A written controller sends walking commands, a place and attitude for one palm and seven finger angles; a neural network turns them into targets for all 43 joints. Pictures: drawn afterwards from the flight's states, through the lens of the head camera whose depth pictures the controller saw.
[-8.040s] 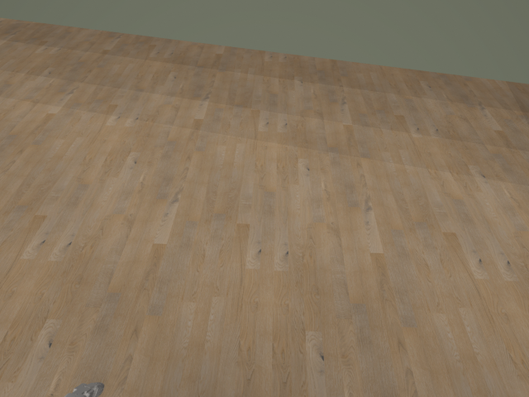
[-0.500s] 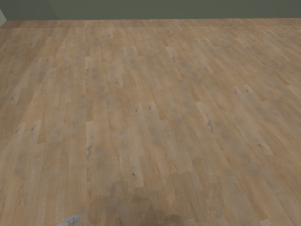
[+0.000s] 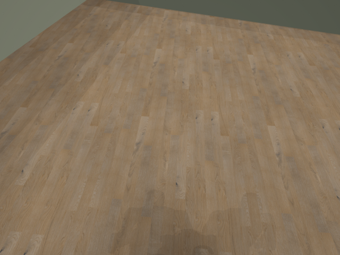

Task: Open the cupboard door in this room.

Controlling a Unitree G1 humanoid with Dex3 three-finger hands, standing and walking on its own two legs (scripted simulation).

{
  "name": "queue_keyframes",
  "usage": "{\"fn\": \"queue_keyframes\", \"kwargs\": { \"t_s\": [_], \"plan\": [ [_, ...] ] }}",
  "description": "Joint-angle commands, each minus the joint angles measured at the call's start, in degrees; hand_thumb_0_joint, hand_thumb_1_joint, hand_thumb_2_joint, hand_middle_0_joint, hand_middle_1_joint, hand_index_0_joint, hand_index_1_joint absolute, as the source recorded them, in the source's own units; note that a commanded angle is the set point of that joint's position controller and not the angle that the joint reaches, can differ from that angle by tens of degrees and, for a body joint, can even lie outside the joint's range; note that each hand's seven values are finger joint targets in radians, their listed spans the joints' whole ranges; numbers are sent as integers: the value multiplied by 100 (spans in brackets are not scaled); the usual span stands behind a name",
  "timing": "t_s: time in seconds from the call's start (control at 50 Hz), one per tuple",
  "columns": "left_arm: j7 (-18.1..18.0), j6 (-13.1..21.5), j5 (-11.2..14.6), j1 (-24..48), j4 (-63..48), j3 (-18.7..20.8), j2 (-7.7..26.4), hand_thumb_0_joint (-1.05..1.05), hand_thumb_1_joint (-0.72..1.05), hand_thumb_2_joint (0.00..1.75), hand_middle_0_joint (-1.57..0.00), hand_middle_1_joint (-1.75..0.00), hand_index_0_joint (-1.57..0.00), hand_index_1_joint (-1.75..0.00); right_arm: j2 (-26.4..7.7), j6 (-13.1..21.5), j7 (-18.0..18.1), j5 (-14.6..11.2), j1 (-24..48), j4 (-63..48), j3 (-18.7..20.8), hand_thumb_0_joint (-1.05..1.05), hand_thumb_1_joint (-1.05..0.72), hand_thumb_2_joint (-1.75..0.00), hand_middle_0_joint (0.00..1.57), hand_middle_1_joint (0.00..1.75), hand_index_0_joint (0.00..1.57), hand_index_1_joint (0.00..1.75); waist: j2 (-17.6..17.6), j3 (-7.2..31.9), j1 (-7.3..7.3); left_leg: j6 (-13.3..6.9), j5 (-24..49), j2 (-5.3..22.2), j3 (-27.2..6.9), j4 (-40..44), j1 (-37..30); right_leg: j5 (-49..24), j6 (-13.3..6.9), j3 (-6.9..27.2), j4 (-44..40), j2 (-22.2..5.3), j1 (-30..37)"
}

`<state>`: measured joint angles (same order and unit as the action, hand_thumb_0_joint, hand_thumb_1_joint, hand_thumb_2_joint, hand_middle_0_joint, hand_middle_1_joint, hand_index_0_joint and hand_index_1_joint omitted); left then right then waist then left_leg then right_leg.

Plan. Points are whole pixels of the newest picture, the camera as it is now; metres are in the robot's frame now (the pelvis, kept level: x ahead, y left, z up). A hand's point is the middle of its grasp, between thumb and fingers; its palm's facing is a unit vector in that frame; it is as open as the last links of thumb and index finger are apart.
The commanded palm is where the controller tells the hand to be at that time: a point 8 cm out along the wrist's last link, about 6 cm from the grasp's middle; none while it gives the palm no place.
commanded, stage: turn or walk to find it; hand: left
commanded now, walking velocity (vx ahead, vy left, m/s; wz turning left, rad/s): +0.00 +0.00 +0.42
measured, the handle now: out of the picture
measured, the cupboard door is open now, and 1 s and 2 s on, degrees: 0 0 0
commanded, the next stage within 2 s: stand and wait in 1.68 s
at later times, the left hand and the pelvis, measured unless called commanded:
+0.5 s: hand out of the picture +0.05 +0.21 -0.15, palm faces +0.19 -0.94 -0.28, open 7.4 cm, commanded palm none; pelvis -0.02 -0.01 +0.00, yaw +11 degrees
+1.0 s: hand out of the picture -0.12 +0.20 -0.18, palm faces +0.45 -0.86 -0.24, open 7.4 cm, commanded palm none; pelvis -0.05 +0.00 -0.01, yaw +24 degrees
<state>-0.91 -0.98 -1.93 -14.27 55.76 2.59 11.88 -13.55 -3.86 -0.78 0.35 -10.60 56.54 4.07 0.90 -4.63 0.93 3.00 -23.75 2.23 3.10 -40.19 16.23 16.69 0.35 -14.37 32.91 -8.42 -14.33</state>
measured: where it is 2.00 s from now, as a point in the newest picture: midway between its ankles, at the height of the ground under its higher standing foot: outside the picture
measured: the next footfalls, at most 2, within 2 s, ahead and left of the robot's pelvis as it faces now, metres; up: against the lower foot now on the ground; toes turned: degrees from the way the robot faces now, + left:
left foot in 0.04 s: +0.02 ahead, +0.13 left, +0.00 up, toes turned +5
right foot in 0.50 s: +0.04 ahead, -0.11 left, +0.00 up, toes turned +7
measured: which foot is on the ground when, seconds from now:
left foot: up 0.00-0.02, down 0.04-0.50, up 0.52-0.96, down 0.98-1.00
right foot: down 0.00-0.04, up 0.06-0.48, down 0.50-0.98, up 1.00-1.00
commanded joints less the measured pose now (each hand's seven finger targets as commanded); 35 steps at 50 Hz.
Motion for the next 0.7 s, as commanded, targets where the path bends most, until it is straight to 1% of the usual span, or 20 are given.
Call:
{"fn": "queue_keyframes", "kwargs": {
  "t_s": [0.0, 0.02, 0.04, 0.08, 0.1, 0.14, 0.2, 0.32, 0.38, 0.4, 0.42, 0.44, 0.46, 0.48, 0.5, 0.52, 0.54, 0.56, 0.6, 0.68],
  "plan": [
    [-47, -33, 144, -171, -456, 265, 759, 0, 90, 90, -20, -30, -20, -30, -1032, 334, 38, 73, -496, -349, 160, 0, -90, -90, 20, 30, 20, 30, -1164, 899, -279, -620, 2354, 1285, -1604, 2163, -1637, 49, 224, 342, 1219, -267, -1191],
    [-29, -64, 105, 118, -667, 147, 523, 0, 90, 90, -20, -30, -20, -30, -1447, 291, 65, 73, -704, -331, 236, 0, -90, -90, 20, 30, 20, 30, -1852, 763, -423, -1239, 3697, 2180, -2365, 2276, -1472, 2006, 377, 591, 2159, 104, -1793],
    [-85, -154, 75, 444, -674, 142, 616, 0, 90, 90, -20, -30, -20, -30, -1355, 300, 122, 89, -757, -240, 226, 0, -90, -90, 20, 30, 20, 30, -1688, 724, -516, -1341, 3213, 2081, -2272, 2300, -981, 1922, 342, 1092, 2716, 78, -1643],
    [-16, -146, 99, 552, -537, 200, 668, 0, 90, 90, -20, -30, -20, -30, -1043, 297, 192, 100, -158, -374, 123, 0, -90, -90, 20, 30, 20, 30, -1234, 212, -288, -1276, 2739, 1563, -1874, 2318, -549, 1154, 354, 1304, 3133, 85, -1803],
    [20, -118, 92, 325, -428, 201, 641, 0, 90, 90, -20, -30, -20, -30, -953, 328, 194, 91, 78, -442, 73, 0, -90, -90, 20, 30, 20, 30, -1010, 282, -131, -1184, 2985, 1319, -1549, 2228, -690, 850, 381, 1261, 3133, 128, -1743],
    [41, -91, 104, 170, -327, 199, 656, 0, 90, 90, -20, -30, -20, -30, -914, 369, 194, 59, 69, -471, 64, 0, -90, -90, 20, 30, 20, 30, -968, 440, -109, -1110, 3511, 1116, -1270, 2163, -895, 628, 433, 1222, 3057, 180, -1613],
    [14, -103, 112, 246, -402, 174, 656, 0, 90, 90, -20, -30, -20, -30, -919, 361, 180, 54, -121, -452, 80, 0, -90, -90, 20, 30, 20, 30, -926, 529, -184, -1164, 3610, 1078, -1368, 2143, -1061, 622, 497, 1251, 2767, 251, -1539],
    [-19, -90, 138, 574, -651, 146, 545, 0, 90, 90, -20, -30, -20, -30, -954, 293, 157, 108, -229, -507, 157, 0, -90, -90, 20, 30, 20, 30, -974, 513, -300, -1308, 3206, 1126, -1954, 2077, -903, 964, 452, 1280, 1738, 427, -1168],
    [-31, -39, 161, 338, -653, 132, 503, 0, 90, 90, -20, -30, -20, -30, -982, 266, 144, 124, -88, -556, 190, 0, -90, -90, 20, 30, 20, 30, -1083, 692, -189, -1255, 3380, 1017, -2089, 1858, -746, 826, 377, 1199, 800, 596, -595],
    [-38, -15, 168, 234, -624, 139, 526, 0, 90, 90, -20, -30, -20, -30, -955, 257, 136, 117, -75, -559, 193, 0, -90, -90, 20, 30, 20, 30, -1027, 683, -144, -1178, 3332, 910, -2108, 1758, -527, 532, 356, 1154, 395, 663, -274],
    [-46, 24, 173, -19, -569, 148, 556, 0, 90, 90, -20, -30, -20, -30, -933, 252, 131, 91, 0, -589, 198, 0, -90, -90, 20, 30, 20, 30, -940, 771, 3, -1051, 3156, 793, -2035, 1537, -291, 8, 346, 1124, -272, 666, 202],
    [-62, 78, 153, -236, -515, 177, 685, 0, 90, 90, -20, -30, -20, -30, -828, 254, 112, 51, 30, -605, 198, 0, -90, -90, 20, 30, 20, 30, -608, 840, 105, -807, 2630, 551, -1895, 1224, 83, -568, 313, 1214, -1066, 514, 819],
    [-109, 144, 77, -338, -519, 250, 1091, 0, 90, 90, -20, -30, -20, -30, -481, 263, 80, 1, -123, -671, 151, 0, -90, -90, 20, 30, 20, 30, 529, 896, 118, -435, 1260, -5, -1323, 358, 1098, -653, 3, 2234, -1559, -556, 1642],
    [-120, 148, 31, -328, -579, 317, 1481, 0, 90, 90, -20, -30, -20, -30, -276, 259, 66, 22, -22, -824, 107, 0, -90, -90, 20, 30, 20, 30, 1559, 663, 190, -140, -849, -653, -619, -886, 1762, -1273, -658, 3337, -1731, -1801, 1393],
    [-134, 153, 102, -203, -661, 329, 1362, 0, 90, 90, -20, -30, -20, -30, -559, 144, 88, 103, -18, -756, 190, 0, -90, -90, 20, 30, 20, 30, 1476, 592, 184, -171, -887, -392, -989, -1848, 1586, -833, -904, 3324, -1905, -1875, 606],
    [-130, 132, 98, 133, -721, 308, 1219, 0, 90, 90, -20, -30, -20, -30, -565, 90, 61, 95, 8, -656, 228, 0, -90, -90, 20, 30, 20, 30, 1142, 262, 21, -170, -573, -332, -975, -2521, 1564, -359, -907, 3092, -1994, -1597, 152],
    [-136, 113, 106, 438, -785, 261, 1035, 0, 90, 90, -20, -30, -20, -30, -557, 67, 25, 98, -111, -551, 229, 0, -90, -90, 20, 30, 20, 30, 730, 106, -138, -152, -230, -206, -926, -2823, 1591, -276, -800, 2631, -1931, -1358, -19],
    [-124, 133, 95, 673, -829, 203, 885, 0, 90, 90, -20, -30, -20, -30, -485, 50, -8, 109, -256, -429, 214, 0, -90, -90, 20, 30, 20, 30, 583, -18, -262, -90, 132, -144, -791, -3014, 1545, -447, -685, 2082, -1827, -1085, -88],
    [-113, 178, 91, 516, -797, 161, 766, 0, 90, 90, -20, -30, -20, -30, -426, 42, -30, 108, -382, -350, 190, 0, -90, -90, 20, 30, 20, 30, 804, 92, -219, 17, 420, -136, -639, -3050, 1529, -951, -598, 1653, -1711, -873, 112],
    [-124, 186, 73, 84, -614, 192, 841, 0, 90, 90, -20, -30, -20, -30, -376, 47, -24, 99, -154, -343, 143, 0, -90, -90, 20, 30, 20, 30, 807, 268, -18, 138, 254, -48, -465, -2477, 1543, -1601, -698, 1481, -1545, -975, 699]
  ]
}}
